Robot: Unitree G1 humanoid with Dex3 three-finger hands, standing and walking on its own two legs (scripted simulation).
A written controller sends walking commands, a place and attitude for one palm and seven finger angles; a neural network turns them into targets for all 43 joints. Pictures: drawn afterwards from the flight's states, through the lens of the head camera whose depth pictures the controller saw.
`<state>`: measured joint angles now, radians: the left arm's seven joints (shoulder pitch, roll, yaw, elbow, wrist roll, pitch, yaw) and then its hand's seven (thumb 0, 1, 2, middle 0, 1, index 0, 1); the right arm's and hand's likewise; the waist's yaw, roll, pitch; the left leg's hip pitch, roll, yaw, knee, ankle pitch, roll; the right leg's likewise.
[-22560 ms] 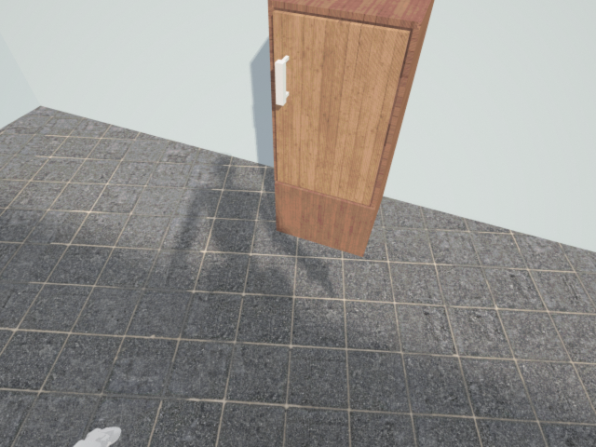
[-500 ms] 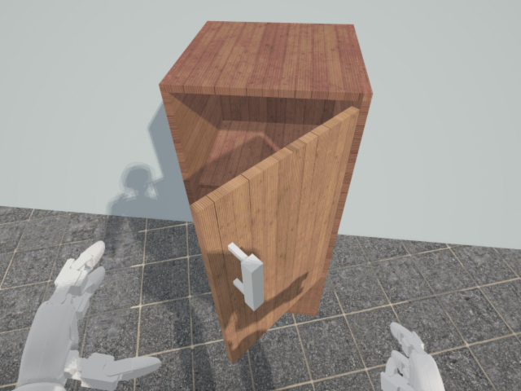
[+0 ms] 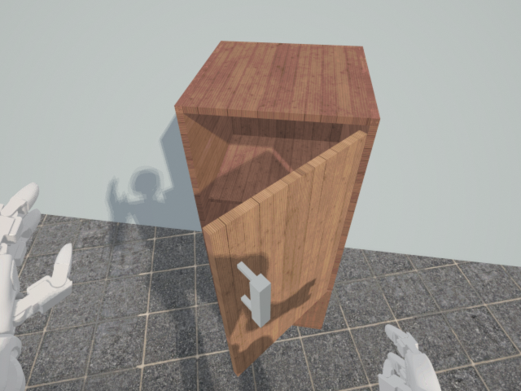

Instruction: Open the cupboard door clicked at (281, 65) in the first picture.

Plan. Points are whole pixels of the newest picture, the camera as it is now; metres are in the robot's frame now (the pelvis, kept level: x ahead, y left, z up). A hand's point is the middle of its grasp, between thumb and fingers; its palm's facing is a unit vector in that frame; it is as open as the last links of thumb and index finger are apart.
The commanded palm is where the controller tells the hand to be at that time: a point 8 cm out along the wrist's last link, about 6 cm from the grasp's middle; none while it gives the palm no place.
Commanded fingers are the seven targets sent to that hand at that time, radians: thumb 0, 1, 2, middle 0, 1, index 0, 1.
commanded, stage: draw the hand back to the body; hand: left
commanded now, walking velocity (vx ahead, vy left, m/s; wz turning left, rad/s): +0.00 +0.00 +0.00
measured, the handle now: (252, 293) +0.29 +0.06 -0.02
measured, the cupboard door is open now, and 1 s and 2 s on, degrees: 50 50 50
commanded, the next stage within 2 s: step back with the hand held close in 0.36 s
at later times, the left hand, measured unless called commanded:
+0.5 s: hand (75, 286) +0.18 +0.24 +0.16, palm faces +0.46 -0.81 -0.37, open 7.4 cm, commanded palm +0.13 +0.28 +0.18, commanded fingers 0.00 0.90 0.90 -0.20 -0.30 -0.20 -0.30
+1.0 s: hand (42, 313) +0.14 +0.26 +0.16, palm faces +0.36 -0.79 -0.49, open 7.4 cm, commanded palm +0.08 +0.30 +0.18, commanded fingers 0.00 0.90 0.90 -0.20 -0.30 -0.20 -0.30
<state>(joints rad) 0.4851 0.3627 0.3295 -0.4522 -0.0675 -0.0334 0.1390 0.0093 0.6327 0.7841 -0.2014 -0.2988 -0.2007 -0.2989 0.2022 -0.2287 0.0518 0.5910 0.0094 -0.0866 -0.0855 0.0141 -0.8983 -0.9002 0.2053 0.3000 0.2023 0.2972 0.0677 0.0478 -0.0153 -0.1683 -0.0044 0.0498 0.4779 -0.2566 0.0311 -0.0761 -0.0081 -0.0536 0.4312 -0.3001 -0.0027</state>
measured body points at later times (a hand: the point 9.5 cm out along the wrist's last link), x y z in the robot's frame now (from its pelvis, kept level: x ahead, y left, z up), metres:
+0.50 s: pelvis -0.01 -0.02 +0.00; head -0.04 -0.05 +0.45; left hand +0.15 +0.28 +0.18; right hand +0.18 -0.25 -0.08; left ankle +0.00 +0.10 -0.74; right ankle -0.04 -0.12 -0.74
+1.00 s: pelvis -0.06 +0.00 +0.00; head -0.05 +0.01 +0.45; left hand +0.12 +0.30 +0.19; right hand +0.11 -0.25 -0.08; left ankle +0.00 +0.10 -0.74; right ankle -0.04 -0.12 -0.74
